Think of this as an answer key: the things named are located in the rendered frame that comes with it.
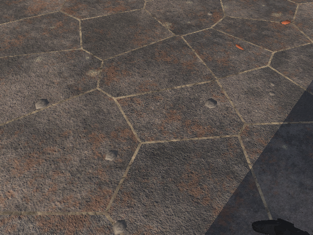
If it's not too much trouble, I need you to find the right robot hand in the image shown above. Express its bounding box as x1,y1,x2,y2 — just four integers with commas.
251,218,310,235

